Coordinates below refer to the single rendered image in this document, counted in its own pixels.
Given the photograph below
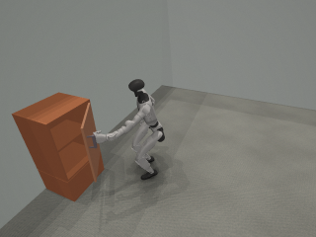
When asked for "robot torso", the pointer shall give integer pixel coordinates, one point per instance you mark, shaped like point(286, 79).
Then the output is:
point(151, 118)

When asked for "robot left upper arm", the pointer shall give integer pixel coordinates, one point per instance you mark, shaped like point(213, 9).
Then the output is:
point(143, 112)

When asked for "cupboard door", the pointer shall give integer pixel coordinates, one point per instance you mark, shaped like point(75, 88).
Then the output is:
point(87, 129)

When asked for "robot left shin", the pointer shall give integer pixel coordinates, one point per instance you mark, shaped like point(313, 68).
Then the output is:
point(144, 164)

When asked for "handle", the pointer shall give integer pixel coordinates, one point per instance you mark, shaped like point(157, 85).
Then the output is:
point(94, 141)

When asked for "left robot hand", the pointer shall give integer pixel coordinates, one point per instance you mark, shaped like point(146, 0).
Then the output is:
point(100, 138)

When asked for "robot right upper arm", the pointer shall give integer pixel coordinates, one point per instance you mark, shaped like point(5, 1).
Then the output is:
point(153, 101)

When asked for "left robot forearm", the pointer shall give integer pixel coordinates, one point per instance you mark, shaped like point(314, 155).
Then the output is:
point(118, 133)

